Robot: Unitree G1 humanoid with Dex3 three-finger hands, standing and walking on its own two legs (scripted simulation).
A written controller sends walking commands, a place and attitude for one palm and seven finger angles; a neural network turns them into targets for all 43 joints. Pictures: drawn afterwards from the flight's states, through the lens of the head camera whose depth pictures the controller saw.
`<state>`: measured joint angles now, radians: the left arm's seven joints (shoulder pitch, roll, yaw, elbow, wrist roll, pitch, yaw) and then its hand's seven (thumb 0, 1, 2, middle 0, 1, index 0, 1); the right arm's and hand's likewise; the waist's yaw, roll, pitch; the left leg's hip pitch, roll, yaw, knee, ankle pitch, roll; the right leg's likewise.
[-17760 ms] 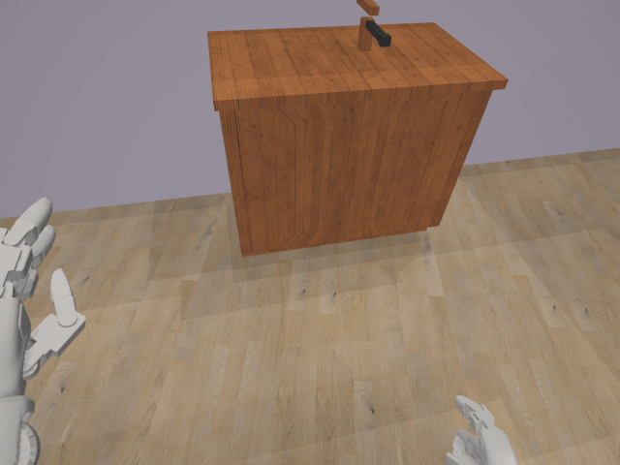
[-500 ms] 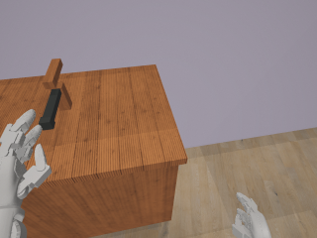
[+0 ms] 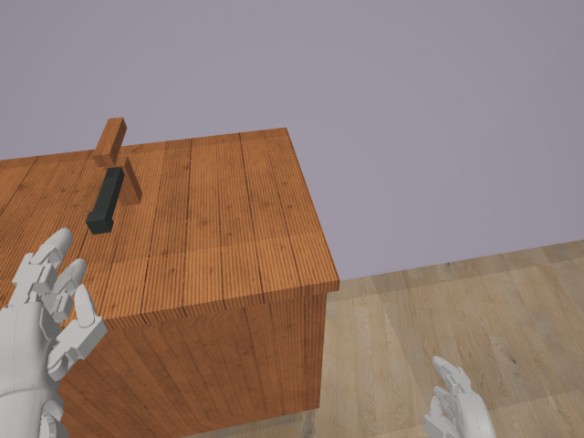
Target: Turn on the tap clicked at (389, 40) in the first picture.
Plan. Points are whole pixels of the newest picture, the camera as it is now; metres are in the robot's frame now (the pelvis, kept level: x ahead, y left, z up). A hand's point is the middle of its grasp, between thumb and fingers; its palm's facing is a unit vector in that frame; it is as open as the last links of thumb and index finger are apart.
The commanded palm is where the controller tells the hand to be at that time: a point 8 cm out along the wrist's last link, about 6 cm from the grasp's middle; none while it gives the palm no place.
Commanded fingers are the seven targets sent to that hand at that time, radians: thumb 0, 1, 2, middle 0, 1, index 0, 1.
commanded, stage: turn the palm inward beside the body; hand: left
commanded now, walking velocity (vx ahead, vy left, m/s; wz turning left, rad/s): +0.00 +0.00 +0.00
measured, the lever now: (100, 222) +0.38 +0.37 +0.10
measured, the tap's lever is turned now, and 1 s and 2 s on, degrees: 0 0 0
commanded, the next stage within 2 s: reach beside the lever's end, fingers flat in 0.54 s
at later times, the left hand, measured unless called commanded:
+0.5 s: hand (126, 311) +0.20 +0.21 +0.15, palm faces +0.47 -0.88 -0.12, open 7.5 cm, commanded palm +0.15 +0.25 +0.16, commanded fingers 0.00 0.90 0.90 -0.20 -0.30 -0.20 -0.30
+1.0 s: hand (114, 290) +0.23 +0.24 +0.14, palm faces +0.49 -0.86 -0.12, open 7.5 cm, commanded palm +0.19 +0.28 +0.15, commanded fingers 0.00 0.90 0.90 -0.20 -0.30 -0.20 -0.30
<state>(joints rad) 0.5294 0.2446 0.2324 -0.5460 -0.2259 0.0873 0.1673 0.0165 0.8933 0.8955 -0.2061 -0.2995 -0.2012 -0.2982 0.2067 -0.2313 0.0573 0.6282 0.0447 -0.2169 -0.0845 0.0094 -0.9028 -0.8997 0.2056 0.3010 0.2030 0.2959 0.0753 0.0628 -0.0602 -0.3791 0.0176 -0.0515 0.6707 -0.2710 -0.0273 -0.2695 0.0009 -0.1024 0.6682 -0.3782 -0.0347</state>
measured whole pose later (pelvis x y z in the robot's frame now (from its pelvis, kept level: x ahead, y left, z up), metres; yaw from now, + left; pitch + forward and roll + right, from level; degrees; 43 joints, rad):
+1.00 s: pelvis +0.03 -0.01 +0.00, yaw +0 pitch +0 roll +0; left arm 0.40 0.23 0.29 -0.39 -0.24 0.09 0.15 0.02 0.90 0.90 -0.20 -0.30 -0.20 -0.30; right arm 0.21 -0.24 0.04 0.65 0.04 -0.23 -0.09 0.01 -0.90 -0.90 0.20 0.30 0.20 0.30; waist 0.08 0.05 -0.06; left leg -0.35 0.02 -0.05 0.64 -0.29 -0.04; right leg -0.24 0.01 -0.10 0.63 -0.40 -0.04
